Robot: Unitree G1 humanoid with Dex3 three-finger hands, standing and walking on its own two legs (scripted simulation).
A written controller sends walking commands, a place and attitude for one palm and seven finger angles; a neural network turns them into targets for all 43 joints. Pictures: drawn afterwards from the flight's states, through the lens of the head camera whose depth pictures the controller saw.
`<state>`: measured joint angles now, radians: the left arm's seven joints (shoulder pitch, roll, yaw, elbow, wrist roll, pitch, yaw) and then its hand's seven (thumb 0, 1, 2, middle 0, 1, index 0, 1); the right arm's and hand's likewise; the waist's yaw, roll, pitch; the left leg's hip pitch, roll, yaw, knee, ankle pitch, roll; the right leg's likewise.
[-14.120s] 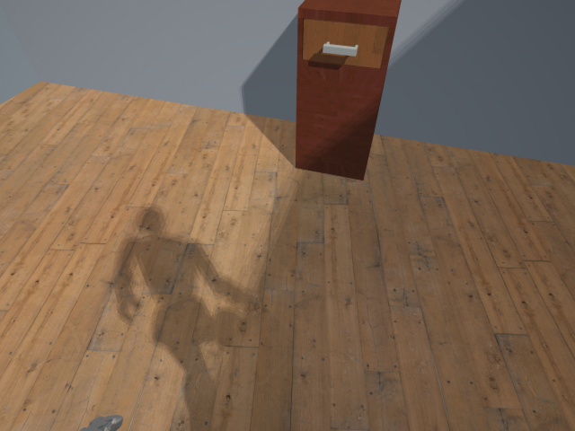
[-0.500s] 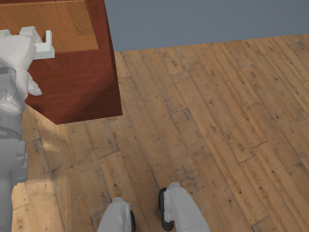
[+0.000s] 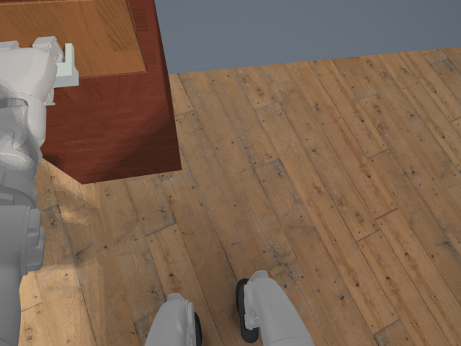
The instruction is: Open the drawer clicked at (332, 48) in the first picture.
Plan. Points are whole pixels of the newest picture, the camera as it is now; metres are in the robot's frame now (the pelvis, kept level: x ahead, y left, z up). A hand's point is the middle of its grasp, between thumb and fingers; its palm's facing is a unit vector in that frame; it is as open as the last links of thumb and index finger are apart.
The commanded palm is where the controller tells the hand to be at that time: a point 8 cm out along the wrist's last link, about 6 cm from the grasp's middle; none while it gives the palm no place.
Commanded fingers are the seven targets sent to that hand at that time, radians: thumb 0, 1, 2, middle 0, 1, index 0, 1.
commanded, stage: pull the drawer open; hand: left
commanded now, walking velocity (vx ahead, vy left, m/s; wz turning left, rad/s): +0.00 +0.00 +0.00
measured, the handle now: (30, 65) +0.58 +0.27 +0.02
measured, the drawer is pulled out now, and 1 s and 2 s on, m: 0.00 0.04 0.17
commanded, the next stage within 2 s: none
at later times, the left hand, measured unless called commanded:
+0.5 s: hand (43, 111) +0.51 +0.26 -0.01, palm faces -0.10 -0.06 -0.99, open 5.9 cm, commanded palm +0.48 +0.25 +0.05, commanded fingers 0.00 0.90 0.90 -0.40 -1.35 -0.40 -1.35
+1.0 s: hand (42, 117) +0.50 +0.26 -0.01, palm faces -0.10 -0.02 -0.99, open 5.7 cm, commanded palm +0.49 +0.25 +0.05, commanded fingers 0.00 0.90 0.90 -0.40 -1.35 -0.40 -1.35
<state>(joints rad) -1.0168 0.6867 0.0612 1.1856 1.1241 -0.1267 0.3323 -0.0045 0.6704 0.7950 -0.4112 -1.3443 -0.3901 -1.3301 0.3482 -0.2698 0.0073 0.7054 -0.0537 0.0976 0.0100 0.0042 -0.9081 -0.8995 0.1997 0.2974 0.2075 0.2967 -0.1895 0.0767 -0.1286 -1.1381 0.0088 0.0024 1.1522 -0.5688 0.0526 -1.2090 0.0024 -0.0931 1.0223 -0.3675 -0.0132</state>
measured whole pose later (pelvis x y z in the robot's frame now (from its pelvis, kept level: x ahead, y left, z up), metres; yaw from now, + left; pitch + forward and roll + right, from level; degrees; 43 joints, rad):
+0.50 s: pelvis +0.03 +0.01 +0.02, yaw -2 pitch +29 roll -3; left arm -0.73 0.57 0.09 0.98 1.08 -0.15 0.36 0.02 0.67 0.75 -0.39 -1.35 -0.41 -1.34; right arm 0.34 -0.27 -0.03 0.70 -0.05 0.13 0.02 0.01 -0.91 -0.90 0.20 0.30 0.21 0.30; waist -0.11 0.08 -0.16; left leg -0.97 0.01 0.04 1.04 -0.56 0.06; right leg -1.07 0.02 -0.05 0.93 -0.37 0.00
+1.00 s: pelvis +0.01 +0.00 +0.01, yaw +0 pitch +28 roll -2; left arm -0.81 0.59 0.06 1.11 1.11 -0.14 0.39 -0.01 0.67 0.80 -0.41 -1.35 -0.41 -1.34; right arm 0.29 -0.28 -0.02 0.71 -0.05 0.11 0.00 0.00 -0.91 -0.90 0.20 0.30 0.21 0.30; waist -0.13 0.06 -0.15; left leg -1.00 -0.01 0.01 1.07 -0.56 0.05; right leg -1.10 0.01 -0.06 0.98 -0.37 -0.01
